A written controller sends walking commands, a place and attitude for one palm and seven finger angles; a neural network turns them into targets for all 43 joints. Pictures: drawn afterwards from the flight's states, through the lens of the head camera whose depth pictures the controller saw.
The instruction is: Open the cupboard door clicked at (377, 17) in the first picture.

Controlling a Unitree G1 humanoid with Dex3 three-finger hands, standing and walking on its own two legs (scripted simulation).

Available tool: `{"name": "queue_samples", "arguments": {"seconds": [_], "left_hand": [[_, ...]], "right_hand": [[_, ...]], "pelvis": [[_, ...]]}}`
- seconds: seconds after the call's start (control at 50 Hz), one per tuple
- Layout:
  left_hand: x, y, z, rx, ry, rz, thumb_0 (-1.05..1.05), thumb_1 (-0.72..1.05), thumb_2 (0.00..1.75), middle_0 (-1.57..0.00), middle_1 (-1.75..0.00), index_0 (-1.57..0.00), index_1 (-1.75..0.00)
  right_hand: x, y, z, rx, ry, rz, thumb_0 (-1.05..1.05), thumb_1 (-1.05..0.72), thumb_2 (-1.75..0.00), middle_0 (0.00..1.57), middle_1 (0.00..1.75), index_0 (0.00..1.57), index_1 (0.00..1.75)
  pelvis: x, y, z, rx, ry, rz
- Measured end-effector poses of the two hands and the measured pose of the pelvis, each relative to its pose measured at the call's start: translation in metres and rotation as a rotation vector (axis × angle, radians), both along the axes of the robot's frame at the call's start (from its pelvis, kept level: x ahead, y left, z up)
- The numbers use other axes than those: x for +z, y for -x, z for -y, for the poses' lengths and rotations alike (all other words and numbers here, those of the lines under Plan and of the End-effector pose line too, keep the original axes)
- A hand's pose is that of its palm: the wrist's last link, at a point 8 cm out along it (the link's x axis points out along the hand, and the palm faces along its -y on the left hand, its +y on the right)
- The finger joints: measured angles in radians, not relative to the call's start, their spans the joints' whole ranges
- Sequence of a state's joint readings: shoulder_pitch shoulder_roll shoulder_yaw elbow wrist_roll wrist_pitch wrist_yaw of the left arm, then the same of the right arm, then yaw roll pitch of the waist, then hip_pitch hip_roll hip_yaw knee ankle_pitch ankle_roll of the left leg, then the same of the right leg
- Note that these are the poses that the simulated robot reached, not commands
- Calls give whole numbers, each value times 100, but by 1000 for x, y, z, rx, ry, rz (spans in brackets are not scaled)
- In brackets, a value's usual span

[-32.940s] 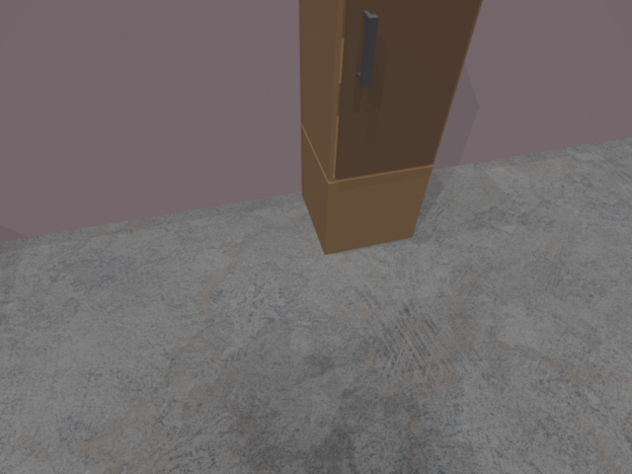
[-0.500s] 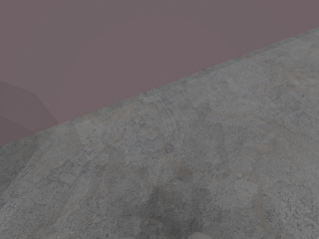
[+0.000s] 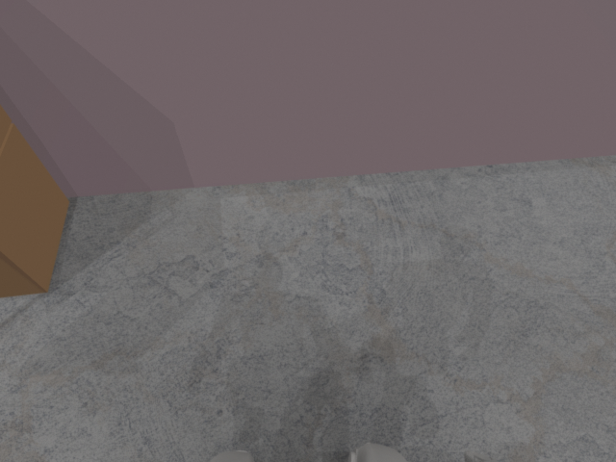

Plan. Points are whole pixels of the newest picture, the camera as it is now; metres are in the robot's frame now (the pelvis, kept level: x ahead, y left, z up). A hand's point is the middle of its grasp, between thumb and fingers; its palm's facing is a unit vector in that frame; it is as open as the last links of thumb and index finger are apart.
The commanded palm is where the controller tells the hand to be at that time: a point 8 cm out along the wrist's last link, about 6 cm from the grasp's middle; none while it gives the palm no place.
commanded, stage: turn to face it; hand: left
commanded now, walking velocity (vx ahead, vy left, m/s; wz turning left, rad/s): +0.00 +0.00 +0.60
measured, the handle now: out of the picture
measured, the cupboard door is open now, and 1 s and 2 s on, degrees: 43 43 43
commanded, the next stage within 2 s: take the last steps up to it in 1.46 s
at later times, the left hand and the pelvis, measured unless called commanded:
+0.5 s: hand out of the picture +0.02 +0.18 -0.16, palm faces +0.31 -0.92 -0.22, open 7.4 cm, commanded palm none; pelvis +0.01 -0.02 +0.01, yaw +19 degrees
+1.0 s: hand out of the picture -0.01 +0.18 -0.14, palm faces +0.57 -0.77 -0.28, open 7.4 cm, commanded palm none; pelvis +0.03 -0.04 +0.01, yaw +36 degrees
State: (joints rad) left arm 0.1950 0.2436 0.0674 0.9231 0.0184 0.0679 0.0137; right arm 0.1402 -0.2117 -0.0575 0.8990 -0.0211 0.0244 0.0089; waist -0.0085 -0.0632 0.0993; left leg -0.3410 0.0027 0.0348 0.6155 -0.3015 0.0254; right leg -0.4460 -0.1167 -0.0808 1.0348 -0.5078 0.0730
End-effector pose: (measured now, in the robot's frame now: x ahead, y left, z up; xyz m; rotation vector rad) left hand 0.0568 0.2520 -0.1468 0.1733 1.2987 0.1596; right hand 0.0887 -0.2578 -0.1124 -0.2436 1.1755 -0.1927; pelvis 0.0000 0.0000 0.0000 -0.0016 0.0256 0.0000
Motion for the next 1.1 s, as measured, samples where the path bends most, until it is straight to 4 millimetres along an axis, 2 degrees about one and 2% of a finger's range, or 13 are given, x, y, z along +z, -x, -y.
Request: {"name": "queue_samples", "arguments": {"seconds": [0.1, 0.22, 0.28, 0.34, 0.46, 0.54, 0.6, 0.68, 0.8, 0.88, 0.96, 1.04, 1.1], "left_hand": [[18, -5, -8, 50, -28, 48, 1, 90, 90, -20, -30, -20, -30], [32, -12, 2, 92, -76, 131, 0, 90, 90, -20, -30, -20, -30], [34, -5, 11, 120, -102, 154, 0, 90, 90, -20, -30, -20, -30], [36, 11, 20, 160, -94, 134, 0, 90, 90, -20, -30, -20, -30], [25, 46, 30, 250, -37, 80, 0, 90, 90, -20, -30, -20, -30], [4, 74, 21, 334, 0, 52, 0, 90, 90, -20, -30, -20, -30], [-5, 91, 11, 381, -3, 10, 0, 90, 90, -20, -30, -20, -30], [6, 96, 2, 432, -24, 20, 1, 90, 90, -20, -30, -20, -30], [27, 86, 0, 476, -69, 96, 1, 90, 90, -20, -30, -20, -30], [33, 81, 10, 507, -114, 142, 0, 90, 90, -20, -30, -20, -30], [36, 91, 29, 550, -129, 137, 0, 90, 90, -20, -30, -20, -30], [35, 107, 48, 605, -94, 96, 0, 90, 90, -20, -30, -20, -30], [29, 120, 58, 650, -59, 80, 0, 90, 90, -20, -30, -20, -30]], "right_hand": [[2, -3, -4, 47, -10, -38, 1, -90, -90, 21, 30, 20, 30], [-13, -10, 9, 87, -48, -77, 1, -90, -90, 21, 30, 21, 30], [-23, -22, 18, 114, -59, -85, 1, -90, -90, 21, 30, 21, 30], [-21, -37, 19, 148, -58, -88, 1, -90, -90, 20, 30, 20, 30], [-7, -77, -2, 254, -51, -59, 1, -91, -90, 20, 30, 20, 30], [-7, -108, -28, 356, -23, 1, 1, -90, -90, 20, 30, 20, 30], [-4, -119, -43, 406, -7, 39, 1, -90, -90, 20, 30, 20, 30], [3, -119, -52, 449, 3, 25, 1, -90, -90, 20, 30, 20, 30], [-1, -118, -50, 490, -19, -36, 1, -90, -90, 21, 30, 21, 30], [-15, -127, -42, 510, -44, -66, 1, -90, -90, 21, 30, 21, 30], [-22, -142, -40, 548, -50, -89, 1, -90, -90, 21, 30, 21, 30], [-14, -158, -49, 588, -48, -90, 1, -90, -90, 20, 30, 20, 30], [-7, -169, -66, 641, -40, -82, 1, -91, -90, 20, 30, 20, 30]], "pelvis": [[9, -2, 5, 53, 14, -5], [6, -6, 24, 132, 7, -9], [1, -7, 32, 173, -2, -3], [5, -8, 33, 214, -11, 12], [9, -13, 28, 299, -30, 17], [-4, -14, 14, 356, -9, 14], [-7, -11, 10, 386, -10, 17], [2, -11, 11, 429, 5, 15], [9, -18, 21, 497, 19, 14], [3, -28, 35, 552, 3, 4], [2, -31, 41, 607, -9, 15], [9, -35, 40, 660, -25, 16], [11, -36, 36, 700, -35, 11]]}}
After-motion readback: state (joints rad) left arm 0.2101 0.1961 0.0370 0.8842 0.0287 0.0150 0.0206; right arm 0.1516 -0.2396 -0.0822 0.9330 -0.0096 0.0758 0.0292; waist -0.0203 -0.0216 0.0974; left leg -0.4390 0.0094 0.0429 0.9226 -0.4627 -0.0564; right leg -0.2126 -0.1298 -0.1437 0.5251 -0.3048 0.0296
